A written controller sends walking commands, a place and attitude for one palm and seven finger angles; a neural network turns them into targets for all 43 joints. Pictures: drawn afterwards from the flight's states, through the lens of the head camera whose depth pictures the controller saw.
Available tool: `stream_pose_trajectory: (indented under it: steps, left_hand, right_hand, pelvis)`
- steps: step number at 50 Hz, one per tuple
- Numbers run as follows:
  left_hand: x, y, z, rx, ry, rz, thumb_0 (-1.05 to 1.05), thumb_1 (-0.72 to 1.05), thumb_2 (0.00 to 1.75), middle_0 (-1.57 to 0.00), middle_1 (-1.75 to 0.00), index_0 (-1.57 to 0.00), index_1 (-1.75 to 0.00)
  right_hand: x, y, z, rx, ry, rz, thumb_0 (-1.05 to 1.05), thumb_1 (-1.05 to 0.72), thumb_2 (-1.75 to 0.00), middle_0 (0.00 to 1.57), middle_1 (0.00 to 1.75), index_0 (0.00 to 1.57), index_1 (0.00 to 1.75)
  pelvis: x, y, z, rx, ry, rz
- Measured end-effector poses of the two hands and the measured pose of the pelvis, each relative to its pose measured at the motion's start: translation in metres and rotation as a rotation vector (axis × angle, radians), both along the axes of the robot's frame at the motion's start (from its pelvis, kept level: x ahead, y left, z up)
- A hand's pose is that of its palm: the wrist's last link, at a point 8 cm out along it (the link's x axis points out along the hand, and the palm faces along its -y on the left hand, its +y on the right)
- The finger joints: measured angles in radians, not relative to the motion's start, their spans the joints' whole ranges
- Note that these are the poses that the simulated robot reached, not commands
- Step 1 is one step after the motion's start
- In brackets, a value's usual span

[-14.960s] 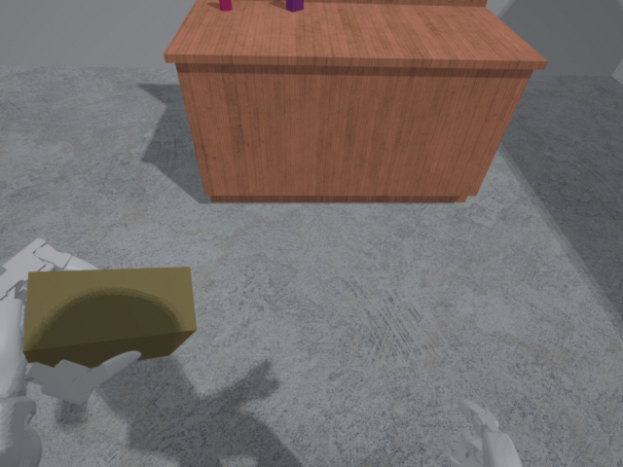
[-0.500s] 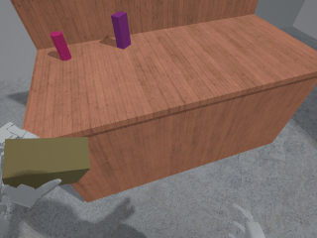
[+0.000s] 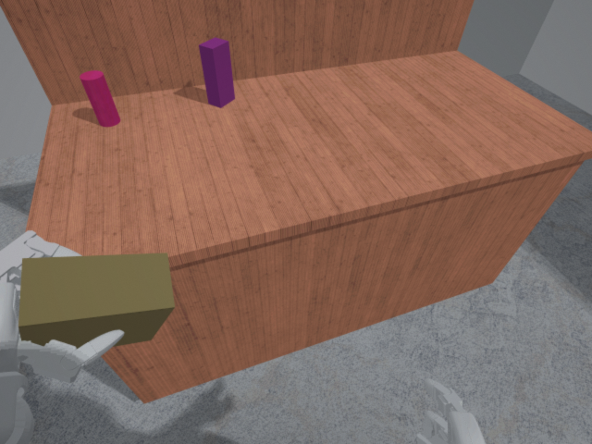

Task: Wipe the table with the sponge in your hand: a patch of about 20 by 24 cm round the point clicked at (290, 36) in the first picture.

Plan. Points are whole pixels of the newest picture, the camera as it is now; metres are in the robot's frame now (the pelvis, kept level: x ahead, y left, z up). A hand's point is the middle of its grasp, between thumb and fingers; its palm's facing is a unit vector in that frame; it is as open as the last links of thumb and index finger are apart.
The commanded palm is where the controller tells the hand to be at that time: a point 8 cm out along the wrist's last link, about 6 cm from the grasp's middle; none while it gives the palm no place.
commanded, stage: shuffle to correct the standing spot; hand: left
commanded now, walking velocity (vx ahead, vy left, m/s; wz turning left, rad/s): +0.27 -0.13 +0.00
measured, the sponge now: (119, 303) +0.23 +0.22 +0.12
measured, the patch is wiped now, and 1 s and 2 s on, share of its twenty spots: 0.00 0.00 0.00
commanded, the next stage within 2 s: come to a stop and stand still in 1.16 s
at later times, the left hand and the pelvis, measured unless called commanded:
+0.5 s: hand (185, 207) +0.34 +0.17 +0.17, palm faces +0.29 -0.82 -0.49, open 10.2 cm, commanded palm +0.29 +0.21 +0.19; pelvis +0.11 -0.06 -0.01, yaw -3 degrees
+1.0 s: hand (256, 150) +0.44 +0.09 +0.19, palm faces +0.39 -0.82 -0.42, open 10.2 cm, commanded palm +0.38 +0.13 +0.19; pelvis +0.22 -0.15 +0.00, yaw -2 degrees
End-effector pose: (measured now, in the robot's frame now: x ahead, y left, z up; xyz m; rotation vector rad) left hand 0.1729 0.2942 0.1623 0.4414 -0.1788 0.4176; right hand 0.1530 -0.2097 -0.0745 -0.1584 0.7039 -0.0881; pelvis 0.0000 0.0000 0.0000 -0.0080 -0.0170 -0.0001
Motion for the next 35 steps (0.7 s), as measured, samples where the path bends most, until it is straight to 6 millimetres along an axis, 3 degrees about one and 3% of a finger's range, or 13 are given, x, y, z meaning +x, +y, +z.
stream_pose_trajectory:
  steps: [4,7,11,16,19,23,27,30,35]
  left_hand:
    - [0.019,-0.022,0.0,-0.012,-0.04,-0.049,-0.01,-0.51,1.01,-0.71,-1.34,-0.74,-1.33]
    - [0.031,-0.03,0.007,-0.019,-0.086,-0.085,-0.01,-0.52,1.01,-0.71,-1.34,-0.74,-1.33]
    - [0.05,-0.029,0.021,0.039,-0.115,-0.109,-0.01,-0.52,1.01,-0.71,-1.34,-0.74,-1.33]
    - [0.088,-0.027,0.022,0.119,-0.148,-0.141,-0.01,-0.52,1.02,-0.71,-1.34,-0.74,-1.33]
    - [0.113,-0.037,0.021,0.117,-0.104,-0.145,-0.01,-0.52,1.02,-0.71,-1.34,-0.74,-1.33]
    - [0.13,-0.069,0.027,0.124,-0.061,-0.178,-0.01,-0.52,1.02,-0.71,-1.34,-0.74,-1.33]
    - [0.137,-0.1,0.029,0.22,-0.058,-0.195,-0.01,-0.52,1.02,-0.71,-1.34,-0.74,-1.33]
    - [0.146,-0.11,0.025,0.19,-0.073,-0.16,-0.01,-0.52,1.02,-0.71,-1.34,-0.74,-1.33]
    - [0.164,-0.114,0.022,0.097,-0.078,-0.1,-0.01,-0.52,1.02,-0.71,-1.34,-0.74,-1.33]
  right_hand:
    - [0.007,-0.008,-0.013,-0.004,0.063,0.026,0.01,-0.91,-0.9,0.21,0.3,0.2,0.3]
    - [0.014,-0.019,-0.01,-0.033,0.112,0.025,0.01,-0.91,-0.9,0.21,0.3,0.2,0.3]
    - [0.03,-0.032,-0.003,-0.077,0.127,0.009,0.01,-0.91,-0.9,0.21,0.3,0.2,0.3]
    - [0.058,-0.043,-0.014,-0.074,0.061,-0.062,0.01,-0.91,-0.9,0.2,0.3,0.2,0.3]
    - [0.068,-0.043,-0.012,-0.031,0.056,-0.064,0.01,-0.91,-0.9,0.2,0.3,0.2,0.3]
    - [0.082,-0.05,-0.013,0.019,0.065,-0.042,0.01,-0.91,-0.9,0.2,0.3,0.2,0.3]
    - [0.104,-0.071,-0.031,0.041,0.062,-0.014,0.01,-0.91,-0.9,0.21,0.3,0.2,0.3]
    - [0.12,-0.091,-0.04,0.016,0.11,-0.002,0.01,-0.91,-0.9,0.21,0.3,0.2,0.3]
    - [0.147,-0.12,-0.018,-0.05,0.124,-0.003,0.01,-0.91,-0.9,0.2,0.3,0.2,0.3]
  pelvis:
    - [0.014,-0.011,-0.006,-0.028,0.002,0.021]
    - [0.025,-0.015,-0.003,-0.011,0.006,0.013]
    - [0.043,-0.014,-0.001,0.017,0.014,-0.011]
    - [0.065,-0.014,-0.018,0.048,-0.021,-0.064]
    - [0.078,-0.025,-0.012,0.049,-0.015,-0.058]
    - [0.097,-0.045,-0.004,0.021,0.006,-0.058]
    - [0.122,-0.072,-0.019,-0.002,0.002,-0.047]
    - [0.131,-0.085,-0.02,-0.01,-0.017,-0.029]
    - [0.151,-0.099,-0.007,0.018,-0.008,-0.038]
